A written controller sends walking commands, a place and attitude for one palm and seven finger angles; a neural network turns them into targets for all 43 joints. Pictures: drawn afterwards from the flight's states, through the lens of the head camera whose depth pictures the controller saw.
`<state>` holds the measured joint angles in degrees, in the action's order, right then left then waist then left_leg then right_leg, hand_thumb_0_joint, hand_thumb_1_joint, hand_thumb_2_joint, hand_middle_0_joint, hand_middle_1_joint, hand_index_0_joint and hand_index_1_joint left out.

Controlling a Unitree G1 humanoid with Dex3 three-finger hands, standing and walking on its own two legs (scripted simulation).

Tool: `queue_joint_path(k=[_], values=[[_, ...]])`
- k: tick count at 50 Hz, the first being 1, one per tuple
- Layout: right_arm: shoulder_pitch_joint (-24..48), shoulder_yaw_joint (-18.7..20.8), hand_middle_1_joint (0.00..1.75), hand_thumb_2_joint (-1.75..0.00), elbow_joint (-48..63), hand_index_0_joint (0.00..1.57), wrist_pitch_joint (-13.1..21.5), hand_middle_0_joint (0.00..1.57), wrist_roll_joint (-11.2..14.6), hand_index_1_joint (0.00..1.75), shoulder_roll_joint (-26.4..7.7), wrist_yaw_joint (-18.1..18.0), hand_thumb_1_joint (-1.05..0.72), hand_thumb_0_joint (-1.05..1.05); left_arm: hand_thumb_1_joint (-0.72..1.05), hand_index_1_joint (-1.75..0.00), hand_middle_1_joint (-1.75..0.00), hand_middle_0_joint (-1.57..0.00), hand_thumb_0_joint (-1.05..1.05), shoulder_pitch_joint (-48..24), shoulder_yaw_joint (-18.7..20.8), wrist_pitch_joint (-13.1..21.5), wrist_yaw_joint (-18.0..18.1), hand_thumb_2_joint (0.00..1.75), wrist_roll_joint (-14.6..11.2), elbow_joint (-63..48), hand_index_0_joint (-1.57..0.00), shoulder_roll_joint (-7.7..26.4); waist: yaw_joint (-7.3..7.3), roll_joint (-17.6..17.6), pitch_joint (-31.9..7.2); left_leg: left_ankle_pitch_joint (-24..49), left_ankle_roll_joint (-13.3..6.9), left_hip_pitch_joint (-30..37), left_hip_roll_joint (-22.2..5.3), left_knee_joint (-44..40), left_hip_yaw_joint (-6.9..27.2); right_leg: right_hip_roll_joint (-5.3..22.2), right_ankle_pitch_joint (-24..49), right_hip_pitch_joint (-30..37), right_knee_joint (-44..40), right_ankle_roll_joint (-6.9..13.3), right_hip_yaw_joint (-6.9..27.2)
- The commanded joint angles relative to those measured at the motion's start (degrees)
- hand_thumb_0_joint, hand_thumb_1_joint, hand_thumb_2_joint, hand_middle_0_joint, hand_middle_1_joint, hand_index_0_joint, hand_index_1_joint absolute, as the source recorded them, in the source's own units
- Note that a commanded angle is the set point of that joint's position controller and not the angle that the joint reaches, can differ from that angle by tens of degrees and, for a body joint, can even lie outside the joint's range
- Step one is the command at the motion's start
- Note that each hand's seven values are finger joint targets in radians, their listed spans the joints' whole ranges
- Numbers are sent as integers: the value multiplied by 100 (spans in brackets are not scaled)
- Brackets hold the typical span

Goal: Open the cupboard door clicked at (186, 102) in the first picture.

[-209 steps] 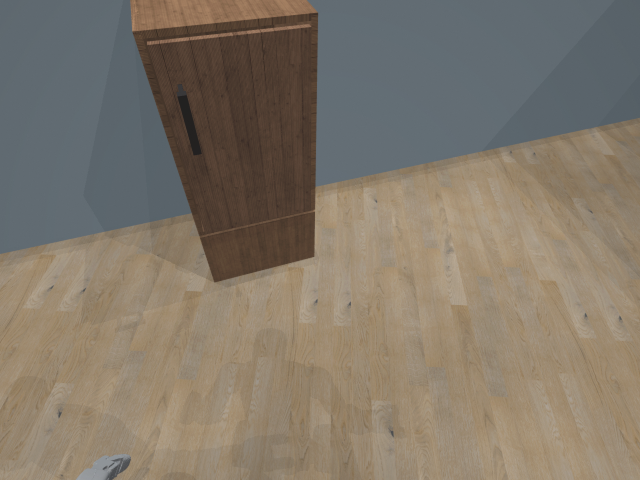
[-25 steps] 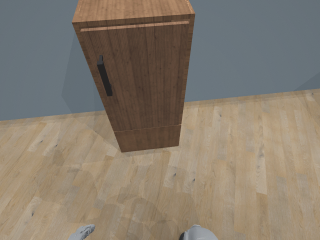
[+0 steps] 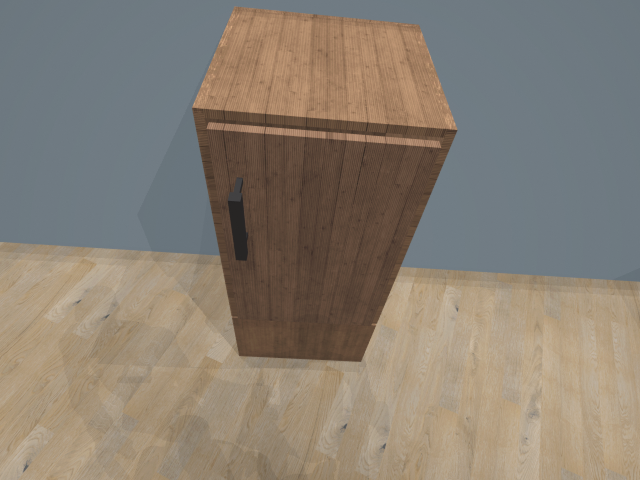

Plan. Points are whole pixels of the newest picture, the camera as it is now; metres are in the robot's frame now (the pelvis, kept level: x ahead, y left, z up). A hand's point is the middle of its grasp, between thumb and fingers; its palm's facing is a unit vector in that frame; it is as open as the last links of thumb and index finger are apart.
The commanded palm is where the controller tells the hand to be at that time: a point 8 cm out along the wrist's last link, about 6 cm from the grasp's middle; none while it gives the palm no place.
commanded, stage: come to a stop and stand still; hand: left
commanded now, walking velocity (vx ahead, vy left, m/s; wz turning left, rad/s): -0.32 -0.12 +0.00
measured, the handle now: (240, 220) +0.52 +0.20 -0.05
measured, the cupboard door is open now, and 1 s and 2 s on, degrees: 0 0 0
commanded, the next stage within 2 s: look again from close up in 1.26 s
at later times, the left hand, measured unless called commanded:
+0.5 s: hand out of the picture -0.01 +0.10 -0.14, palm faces +0.07 -0.96 -0.28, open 7.4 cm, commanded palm none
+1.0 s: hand out of the picture -0.07 +0.16 -0.18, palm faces +0.10 -0.98 -0.19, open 7.4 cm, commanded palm none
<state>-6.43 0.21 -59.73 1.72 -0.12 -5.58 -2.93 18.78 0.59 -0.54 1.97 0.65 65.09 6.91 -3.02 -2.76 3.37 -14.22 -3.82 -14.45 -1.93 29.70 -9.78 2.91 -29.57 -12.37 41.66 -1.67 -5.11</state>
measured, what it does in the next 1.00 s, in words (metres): steps on the spot: right foot, then left foot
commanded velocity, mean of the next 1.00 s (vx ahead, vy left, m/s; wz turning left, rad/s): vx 0.02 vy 0.08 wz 0.00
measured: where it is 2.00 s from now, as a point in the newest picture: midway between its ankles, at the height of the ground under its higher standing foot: outside the picture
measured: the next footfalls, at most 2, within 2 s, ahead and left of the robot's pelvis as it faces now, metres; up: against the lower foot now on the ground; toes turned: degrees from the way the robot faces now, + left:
right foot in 0.34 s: +0.02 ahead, -0.20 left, +0.00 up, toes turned -4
left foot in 0.84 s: -0.04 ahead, +0.08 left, +0.00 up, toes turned +3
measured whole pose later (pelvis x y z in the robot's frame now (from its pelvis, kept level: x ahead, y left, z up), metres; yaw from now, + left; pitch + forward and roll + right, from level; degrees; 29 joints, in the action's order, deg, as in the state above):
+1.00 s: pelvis -0.05 -0.02 +0.00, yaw +1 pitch -1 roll +0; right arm -13.7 0.7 -60.1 -0.4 -1.0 -8.4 -2.5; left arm 17.1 2.4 -2.4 1.2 1.4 62.9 11.3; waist -2.1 -3.1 0.5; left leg -15.8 -1.7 -8.2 0.8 24.4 -3.6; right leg 4.1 -23.0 -19.0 41.6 -1.2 -1.9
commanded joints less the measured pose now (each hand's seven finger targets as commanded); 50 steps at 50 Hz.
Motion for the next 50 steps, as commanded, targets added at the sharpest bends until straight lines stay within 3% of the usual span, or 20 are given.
queue_joint_path(k=[1, 3, 7, 12, 14, 15, 16, 17, 18, 19, 23, 27, 36, 39, 41, 42, 43, 44, 45, 50], values=[[-807, 391, 30, -90, 31, 20, -173, 20, -39, 30, -1319, -116, -90, 0, 90, -30, -30, -20, 0, 262, 260, -108, 74, 90, 39, -337, -20, 657, 368, 661, -421, 6330, -831, 1416, -2070, -701, 1402, 107, -138, -1222, 1499, -41, 487], [-692, 493, 30, -90, 187, 20, -226, 20, -71, 30, -1380, -93, -90, 0, 90, -30, -30, -20, 0, 164, 353, -178, 56, 90, 59, -518, -20, 600, 375, 434, -800, 5580, -815, 1430, -1998, -691, 1237, 4, 106, -1417, 2096, -88, 588], [-229, 500, 30, -90, 415, 20, -238, 20, -94, 30, -1252, -7, -90, 0, 90, -30, -30, -20, 0, 104, 437, -268, 9, 90, 45, -751, -20, 559, 247, 991, -879, 4049, -609, 723, -1647, -813, 822, -26, 545, -1228, 2208, -134, 579], [-79, 521, 30, -90, 435, 20, -274, 20, -156, 30, -1270, 120, -90, 0, 90, -30, -30, -20, 0, -23, 335, -173, -16, 90, 33, -904, -20, 480, 243, 1752, -664, 1819, -470, 303, -1484, -945, 1022, 65, 456, -531, 218, -19, 223], [-133, 504, 30, -90, 383, 20, -305, 20, -120, 30, -1240, 174, -90, 0, 90, -30, -30, -20, 0, 294, 313, -68, -11, 90, 52, -767, -20, 563, 64, 1305, -660, 525, -165, -120, -1167, -613, 942, -5, 1337, 244, -1122, -44, 73], [-279, 479, 30, -90, 361, 20, -315, 20, -66, 30, -1040, 208, -90, 0, 90, -30, -30, -20, 0, 386, 321, -10, 7, 90, 108, -715, -20, 797, 36, 614, -574, -272, 117, -482, -773, -136, 725, 168, 1812, 575, -1860, -64, 268], [-452, 403, 30, -90, 428, 20, -356, 20, -7, 30, -659, 240, -90, 0, 90, -30, -30, -20, 0, 152, 347, 87, 31, 90, 164, -814, -20, 1290, 163, -716, -336, -1190, 470, -931, -230, 669, 490, 1243, 1591, 291, -2640, 255, 1622], [-187, 404, 30, -90, 650, 20, -422, 20, -48, 30, -738, 269, -90, 0, 90, -30, -30, -20, 0, -23, 401, 56, 21, 90, 141, -1005, -20, 1677, 51, -1296, 59, -1687, 519, -1124, -47, 1364, 684, 2061, 1575, -427, -3081, 704, 2552], [-138, 451, 30, -90, 670, 20, -491, 20, -88, 30, -934, 294, -90, 0, 90, -30, -30, -20, 0, -136, 402, 23, 10, 90, 128, -1067, -20, 1765, 60, -777, 66, -1576, 485, -954, -90, 1880, 1001, 2192, 782, -891, -3229, 959, 2479], [-111, 467, 30, -90, 628, 20, -545, 20, -123, 30, -969, 313, -90, 0, 90, -30, -30, -20, 0, -318, 447, 42, 26, 90, 124, -1079, -20, 1740, 88, -1122, 230, -1305, 476, -1191, -89, 2254, 1144, 2009, 317, -1030, -3330, 865, 2561], [-800, 496, 30, -90, 323, 20, -510, 20, -143, 30, -1093, 376, -90, 0, 90, -30, -30, -20, 0, -548, 404, 85, 30, 90, 70, -1151, -20, 1386, 281, -908, 253, -233, 567, -1537, -1, 3086, 1154, 1404, 1261, -404, -2947, 594, 1516], [-786, 483, 30, -90, 363, 20, -497, 20, -140, 30, -1086, 372, -90, 0, 90, -30, -30, -20, 0, -75, 430, 114, 61, 90, 55, -1054, -20, 1323, 59, -665, -136, -124, 721, -1725, 18, 3069, 1132, 1498, 1699, 392, -2787, 690, 1448], [-695, 354, 30, -90, 465, 20, -379, 20, -62, 30, -856, 345, -90, 0, 90, -30, -30, -20, 0, 47, 462, 63, 19, 90, 172, -907, -20, 1422, -38, -1136, -150, -995, 602, -704, 49, 1098, 756, 1503, 1392, 131, -2847, 961, 1568], [-1271, 295, 30, -90, 241, 20, -284, 20, -43, 30, -782, 280, -90, 0, 90, -30, -30, -20, 0, -192, 462, 16, 0, 90, 114, -839, -20, 1406, 253, -1043, -346, -191, 523, 385, 204, -224, 569, 1121, 1534, -249, -2441, 697, 1193], [-1599, 296, 30, -90, 102, 20, -170, 20, -37, 30, -1049, 227, -90, 0, 90, -30, -30, -20, 0, -214, 363, -35, -11, 90, 32, -834, -20, 1064, 380, 166, -485, 209, 444, 1271, -270, -1030, 1007, 601, 1161, -913, -1534, 357, 760], [-1526, 358, 30, -90, 188, 20, -136, 20, -85, 30, -1406, 198, -90, 0, 90, -30, -30, -20, 0, -94, 305, -62, -29, 90, -2, -869, -20, 723, 345, 1464, -425, 162, 124, 968, -1216, -1489, 2173, 164, 711, -1224, -869, 122, 276], [-1267, 366, 30, -90, 275, 20, -177, 20, -88, 30, -1565, 167, -90, 0, 90, -30, -30, -20, 0, -187, 267, -72, -21, 90, 27, -854, -20, 623, 296, 1730, -84, -48, -212, 232, -1626, -1911, 2460, 48, 171, -1123, -378, 53, 139], [-1029, 307, 30, -90, 347, 20, -187, 20, -129, 30, -1503, 147, -90, 0, 90, -30, -30, -20, 0, -210, 261, -49, -37, 90, 52, -845, -20, 614, 212, 1287, 123, -278, -346, -303, -1532, -1939, 2315, 47, 304, -898, -70, 94, 289], [-835, 255, 30, -90, 273, 20, -129, 20, -117, 30, -1270, 105, -90, 0, 90, -30, -30, -20, 0, -255, 237, -94, -32, 90, 92, -688, -20, 580, 202, 1756, 199, -96, -289, -210, -1257, -2079, 2119, 102, 393, -904, 146, 72, 345], [-981, 159, 30, -90, 49, 20, -78, 20, -83, 30, -1019, -3, -90, 0, 90, -30, -30, -20, 0, -160, 145, -35, -65, 90, 26, -417, -20, 543, 215, 1184, -38, 3055, -394, 849, -982, -1294, 1407, 119, 653, -839, -149, 23, 299]])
